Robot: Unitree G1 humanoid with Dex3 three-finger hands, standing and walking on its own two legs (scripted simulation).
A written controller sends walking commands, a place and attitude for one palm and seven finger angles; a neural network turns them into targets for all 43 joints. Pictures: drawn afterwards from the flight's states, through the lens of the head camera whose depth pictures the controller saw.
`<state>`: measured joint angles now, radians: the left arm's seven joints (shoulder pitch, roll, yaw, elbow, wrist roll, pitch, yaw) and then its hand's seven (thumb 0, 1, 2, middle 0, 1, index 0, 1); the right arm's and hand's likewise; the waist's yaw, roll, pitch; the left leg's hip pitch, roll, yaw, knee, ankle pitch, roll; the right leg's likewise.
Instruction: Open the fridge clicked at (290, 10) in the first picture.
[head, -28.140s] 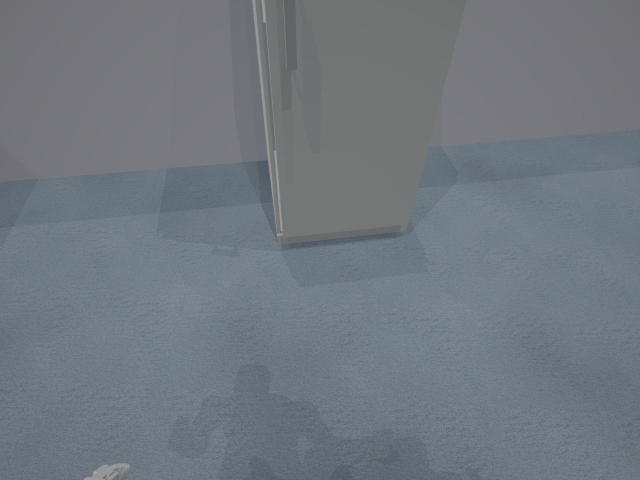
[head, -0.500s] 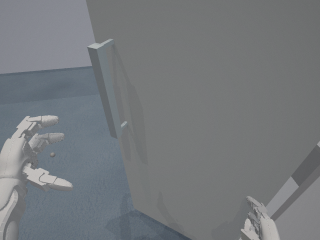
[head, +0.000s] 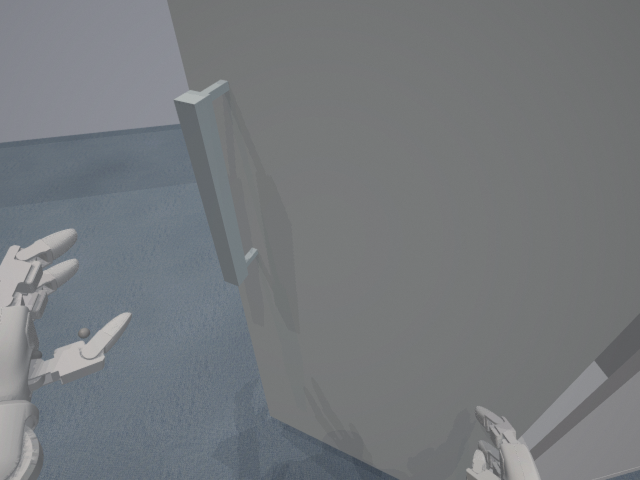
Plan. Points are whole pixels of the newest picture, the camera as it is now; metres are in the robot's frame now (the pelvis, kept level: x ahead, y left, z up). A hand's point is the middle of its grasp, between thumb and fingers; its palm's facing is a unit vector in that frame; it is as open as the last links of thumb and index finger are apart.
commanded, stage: draw the hand back to the body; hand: left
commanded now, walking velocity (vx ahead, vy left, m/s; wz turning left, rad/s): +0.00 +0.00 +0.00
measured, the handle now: (229, 195) +0.41 +0.18 +0.17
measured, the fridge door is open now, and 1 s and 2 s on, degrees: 53 53 53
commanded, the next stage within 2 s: step back with the hand held close in 0.54 s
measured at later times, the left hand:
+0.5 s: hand (64, 347) +0.18 +0.27 +0.16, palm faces +0.48 -0.80 -0.37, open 7.5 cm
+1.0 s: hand (88, 346) +0.19 +0.25 +0.15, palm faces +0.32 -0.82 -0.48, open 7.4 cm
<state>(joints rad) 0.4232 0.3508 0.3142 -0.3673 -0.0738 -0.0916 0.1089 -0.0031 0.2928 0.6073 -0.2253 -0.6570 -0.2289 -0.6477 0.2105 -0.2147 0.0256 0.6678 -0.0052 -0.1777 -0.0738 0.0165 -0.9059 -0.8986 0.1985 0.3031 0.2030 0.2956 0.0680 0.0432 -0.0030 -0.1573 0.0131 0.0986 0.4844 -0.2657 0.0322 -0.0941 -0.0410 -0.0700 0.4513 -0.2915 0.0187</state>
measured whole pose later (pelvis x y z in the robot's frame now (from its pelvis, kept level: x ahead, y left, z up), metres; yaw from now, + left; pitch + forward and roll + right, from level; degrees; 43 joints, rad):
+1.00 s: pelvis -0.03 +0.01 +0.00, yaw -2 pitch +0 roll -1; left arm 0.53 0.41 0.39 -0.50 -0.05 -0.17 0.12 0.01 0.89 0.90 -0.21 -0.31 -0.21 -0.30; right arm 0.18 -0.21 0.00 0.54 0.01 -0.04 -0.08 0.01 -0.91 -0.90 0.20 0.30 0.20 0.30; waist 0.00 0.00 0.07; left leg -0.29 0.02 0.14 0.52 -0.23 0.05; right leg -0.24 -0.04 -0.03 0.50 -0.25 0.03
